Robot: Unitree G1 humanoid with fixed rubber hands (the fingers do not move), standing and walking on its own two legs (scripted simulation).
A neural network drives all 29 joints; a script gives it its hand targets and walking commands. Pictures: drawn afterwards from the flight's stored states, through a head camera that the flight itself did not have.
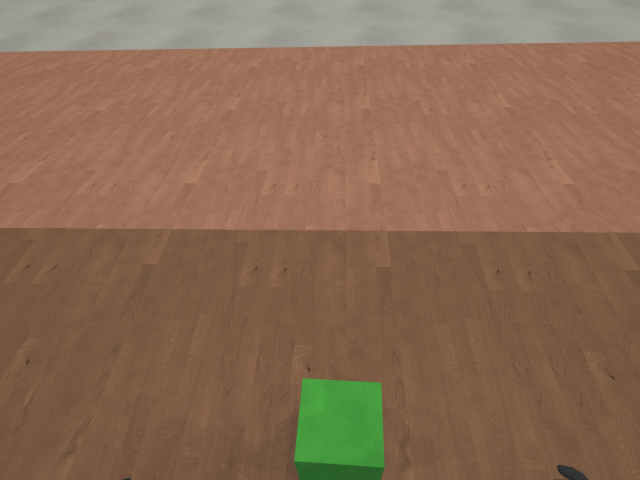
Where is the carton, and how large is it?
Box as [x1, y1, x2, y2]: [294, 378, 384, 479]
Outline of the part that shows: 303,378 294,458 299,478 379,479 384,467 380,383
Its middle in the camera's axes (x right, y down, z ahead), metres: +0.06 +0.53 +1.05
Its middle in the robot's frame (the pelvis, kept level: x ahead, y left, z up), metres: +0.38 -0.01 -0.66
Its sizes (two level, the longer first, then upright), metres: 0.210 0.200 0.250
